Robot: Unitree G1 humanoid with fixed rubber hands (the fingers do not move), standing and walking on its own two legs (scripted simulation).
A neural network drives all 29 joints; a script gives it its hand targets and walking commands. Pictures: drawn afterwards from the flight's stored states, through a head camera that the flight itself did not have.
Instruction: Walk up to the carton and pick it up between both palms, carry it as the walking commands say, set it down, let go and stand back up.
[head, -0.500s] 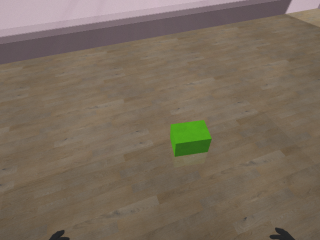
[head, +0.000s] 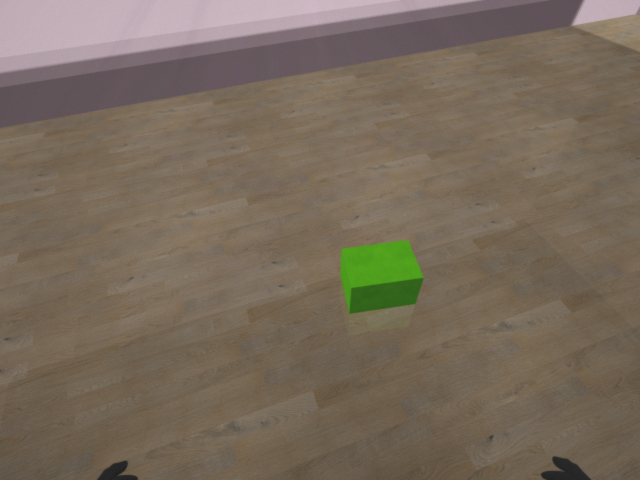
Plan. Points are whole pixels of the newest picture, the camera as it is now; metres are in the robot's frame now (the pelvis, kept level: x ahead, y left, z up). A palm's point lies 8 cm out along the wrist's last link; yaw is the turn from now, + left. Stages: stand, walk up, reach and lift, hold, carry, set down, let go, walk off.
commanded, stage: walk up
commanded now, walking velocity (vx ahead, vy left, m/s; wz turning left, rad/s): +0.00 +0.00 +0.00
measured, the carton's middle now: (378, 276) +0.90 -0.19 -0.70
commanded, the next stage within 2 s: none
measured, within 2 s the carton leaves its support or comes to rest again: neither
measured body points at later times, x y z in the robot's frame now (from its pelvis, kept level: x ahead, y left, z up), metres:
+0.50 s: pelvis +0.10 -0.10 -0.01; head +0.12 -0.13 +0.44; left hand +0.14 +0.17 -0.13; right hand +0.15 -0.38 -0.15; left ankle +0.11 +0.06 -0.67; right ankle +0.07 -0.20 -0.75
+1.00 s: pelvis +0.33 -0.06 -0.01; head +0.38 -0.04 +0.44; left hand +0.44 +0.19 -0.17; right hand +0.34 -0.34 -0.13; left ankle +0.41 +0.01 -0.75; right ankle +0.24 -0.19 -0.66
